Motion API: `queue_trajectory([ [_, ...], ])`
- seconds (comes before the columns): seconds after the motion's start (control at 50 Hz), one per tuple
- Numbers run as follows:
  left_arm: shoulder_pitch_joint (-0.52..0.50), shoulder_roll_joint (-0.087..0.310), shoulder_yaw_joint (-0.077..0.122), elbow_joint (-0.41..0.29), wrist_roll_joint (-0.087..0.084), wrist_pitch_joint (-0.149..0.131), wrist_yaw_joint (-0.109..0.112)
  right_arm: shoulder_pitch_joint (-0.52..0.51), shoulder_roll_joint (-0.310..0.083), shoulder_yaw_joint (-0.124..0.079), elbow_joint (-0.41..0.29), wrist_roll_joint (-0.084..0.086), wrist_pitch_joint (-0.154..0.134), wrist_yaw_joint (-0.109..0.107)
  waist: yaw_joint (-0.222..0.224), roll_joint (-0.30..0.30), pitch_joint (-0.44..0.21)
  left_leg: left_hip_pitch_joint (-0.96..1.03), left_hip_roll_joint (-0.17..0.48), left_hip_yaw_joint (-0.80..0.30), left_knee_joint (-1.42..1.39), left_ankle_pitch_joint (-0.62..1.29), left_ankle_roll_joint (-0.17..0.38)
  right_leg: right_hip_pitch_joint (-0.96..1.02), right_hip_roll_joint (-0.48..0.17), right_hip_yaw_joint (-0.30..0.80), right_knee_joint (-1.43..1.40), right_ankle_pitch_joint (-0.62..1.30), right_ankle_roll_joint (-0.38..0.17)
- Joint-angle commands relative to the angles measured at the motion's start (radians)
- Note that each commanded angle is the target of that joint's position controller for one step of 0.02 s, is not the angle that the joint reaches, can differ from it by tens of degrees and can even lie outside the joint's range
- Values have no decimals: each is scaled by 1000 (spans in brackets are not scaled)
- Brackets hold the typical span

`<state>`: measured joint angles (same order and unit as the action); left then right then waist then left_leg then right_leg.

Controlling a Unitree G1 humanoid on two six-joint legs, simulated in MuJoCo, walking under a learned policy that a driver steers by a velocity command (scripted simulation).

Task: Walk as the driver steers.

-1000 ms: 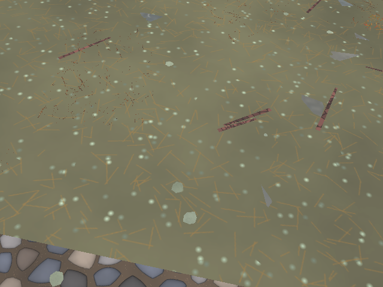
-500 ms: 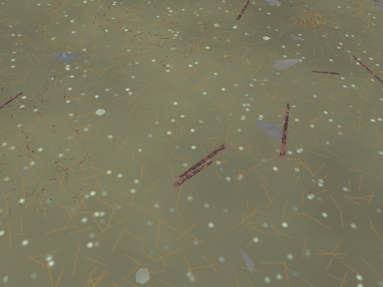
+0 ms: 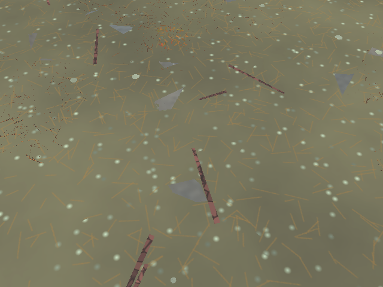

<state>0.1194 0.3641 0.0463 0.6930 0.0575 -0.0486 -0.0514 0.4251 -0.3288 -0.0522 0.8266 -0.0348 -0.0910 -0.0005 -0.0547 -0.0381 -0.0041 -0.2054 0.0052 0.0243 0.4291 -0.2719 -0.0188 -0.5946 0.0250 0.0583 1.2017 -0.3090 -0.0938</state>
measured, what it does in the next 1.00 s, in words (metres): walks ahead, turning left: right foot, then left foot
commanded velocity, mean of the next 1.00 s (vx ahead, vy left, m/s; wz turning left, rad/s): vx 0.79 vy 0.00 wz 0.34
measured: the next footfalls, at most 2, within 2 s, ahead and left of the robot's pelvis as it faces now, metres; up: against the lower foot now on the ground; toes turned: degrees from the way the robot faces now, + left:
right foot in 0.20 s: +0.35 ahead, -0.11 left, +0.00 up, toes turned +6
left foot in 0.62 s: +0.72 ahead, +0.18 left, +0.00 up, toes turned +31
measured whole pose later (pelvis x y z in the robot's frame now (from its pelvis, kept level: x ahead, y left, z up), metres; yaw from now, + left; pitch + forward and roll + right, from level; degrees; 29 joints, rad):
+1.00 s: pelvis +0.80 +0.17 -0.01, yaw +22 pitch -1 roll +1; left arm 0.25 0.23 0.02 0.79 0.02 -0.02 -0.04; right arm 0.25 -0.23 -0.02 0.81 0.00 -0.06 -0.03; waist 0.00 -0.02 0.12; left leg 0.00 -0.07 0.26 0.43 -0.39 0.10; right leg -0.58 0.00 -0.12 0.65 0.04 -0.07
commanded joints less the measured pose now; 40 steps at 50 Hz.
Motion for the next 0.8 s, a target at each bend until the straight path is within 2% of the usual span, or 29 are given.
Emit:
queue_trajectory([
  [0.02,-97,-10,-38,-149,16,-13,-19,-20,-62,-4,-36,20,-28,7,75,128,69,47,217,-338,-299,33,215,-195,-103,6,-206,83,39],
  [0.06,-153,-26,-60,-164,-8,-23,-38,-56,-102,-19,-46,20,-26,12,77,115,91,-148,152,-225,-370,95,187,85,-75,-55,-455,201,60],
  [0.08,-155,-23,-61,-158,-16,-25,-43,-40,-143,-30,-42,24,-27,18,73,125,87,-198,168,-224,-405,164,192,213,-49,-89,-481,218,60],
  [0.12,-124,18,-45,-140,-23,-24,-26,-13,-177,-39,-30,30,-25,29,88,120,74,-127,192,-215,-352,337,183,309,-30,-89,-542,227,53],
  [0.14,-73,42,-32,-120,-20,-27,-10,9,-181,-38,-19,32,-24,31,113,100,29,-65,181,-186,-230,525,168,384,-8,-89,-581,199,45],
  [0.16,60,64,-15,-73,-11,-31,8,27,-190,-40,-8,34,-20,30,175,66,-60,-48,137,-143,-5,659,151,542,25,-101,-617,156,36],
  [0.18,211,95,3,-34,4,-36,29,25,-187,-40,-9,38,-21,30,250,60,-151,-173,89,-132,257,578,137,767,-28,-65,-606,115,27],
  [0.2,381,179,29,-22,30,-43,53,21,-75,-15,-36,30,-23,26,291,-102,-282,-343,16,-102,636,88,126,950,-298,232,-669,-262,11],
  [0.22,378,233,39,-35,31,-33,62,88,9,1,-87,70,-15,22,214,-261,-388,-524,-47,-118,918,-197,126,983,-511,727,-914,-543,-43],
  [0.24,278,173,38,-35,7,-25,65,30,-46,-7,-87,50,2,16,176,-164,-245,-628,6,-110,991,-96,132,863,-474,734,-980,-608,-73],
  [0.26,206,83,19,-36,-6,-33,62,-45,-53,-9,-87,32,13,21,153,-76,-97,-652,52,-97,955,-23,129,736,-424,545,-955,-444,-72],
  [0.28,173,36,11,-23,-8,-41,56,-68,-40,-8,-79,28,22,30,121,-35,-24,-615,81,-97,910,9,118,628,-375,400,-963,-242,-63],
  [0.34,178,-17,1,31,-31,-71,51,-97,9,-5,-87,9,70,52,49,-64,59,-577,128,-100,849,17,92,497,-323,154,-1023,32,-32],
  [0.36,193,-39,-3,53,-41,-78,50,-141,16,-6,-97,5,81,58,49,-34,79,-610,128,-89,847,43,92,508,-291,70,-1044,125,-12],
  [0.4,207,-43,-2,76,-42,-91,46,-228,29,4,-152,3,85,70,33,-46,94,-649,135,-65,798,126,96,519,-291,-51,-1055,344,-12],
  [0.42,196,-43,-2,85,-41,-96,47,-270,33,9,-176,3,83,76,23,-55,106,-635,132,-51,738,181,100,501,-269,-123,-1066,396,-1],
  [0.48,187,-5,5,101,-39,-98,58,-387,24,24,-214,8,77,101,26,13,137,-474,84,72,443,329,137,465,-205,-293,-1117,526,35],
  [0.52,234,54,14,114,-39,-95,66,-407,14,26,-217,9,75,107,24,11,112,-331,2,158,337,352,172,525,-214,-333,-1047,933,51],
  [0.56,242,128,33,106,-32,-68,82,-273,-38,11,-178,13,73,95,-58,-45,8,-180,-76,187,317,258,202,628,-244,-330,-810,1317,68],
  [0.58,206,159,42,92,-25,-47,88,-108,-77,-7,-135,13,72,84,-147,-64,-78,-8,-102,163,317,203,227,609,-267,-315,-591,1392,61],
  [0.6,171,165,45,74,-18,-30,86,101,-125,-35,-69,10,70,66,-233,-43,-175,235,-117,106,270,156,259,513,-269,-290,-295,1293,48],
  [0.62,202,99,33,93,-14,-30,71,114,-158,-55,-35,2,74,37,-189,88,-132,389,-52,-29,174,152,284,295,-130,-284,74,473,67],
  [0.64,359,-42,-8,22,-32,-40,64,-15,-272,-69,-80,-31,80,23,16,336,-189,624,245,-478,198,570,377,-88,-21,-199,475,-253,112],
  [0.66,302,31,-8,-9,-49,-53,73,13,-251,-77,-125,-2,84,18,-68,171,-388,664,337,-679,24,535,449,-149,-28,-21,519,-149,99],
  [0.68,252,45,-11,0,-60,-56,78,-37,-208,-64,-115,6,77,4,-27,60,-235,492,338,-607,-51,547,414,-160,-68,-24,456,-61,97],
  [0.7,246,35,-15,20,-57,-52,79,-100,-143,-43,-106,8,65,0,30,-22,-85,275,318,-489,-69,653,378,-103,-101,-34,366,-40,95],
  [0.74,291,3,-17,70,-43,-6,69,-140,-73,-13,-96,14,28,3,92,-66,3,-6,272,-277,-107,826,307,86,-119,14,203,-59,93],
  [0.76,316,-9,-14,87,-43,18,61,-139,-61,-7,-78,17,13,9,116,-40,17,-83,253,-199,-139,850,275,150,-120,22,114,-61,95],
  [0.8,302,-33,-11,94,-47,32,48,-156,-62,-6,-57,9,-7,15,126,15,29,-80,190,-54,-166,988,223,150,-90,-14,-25,30,83],
])
Over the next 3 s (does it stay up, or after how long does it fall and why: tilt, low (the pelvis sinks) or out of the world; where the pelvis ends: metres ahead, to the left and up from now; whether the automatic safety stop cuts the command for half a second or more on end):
stays up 1.67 0.26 -0.02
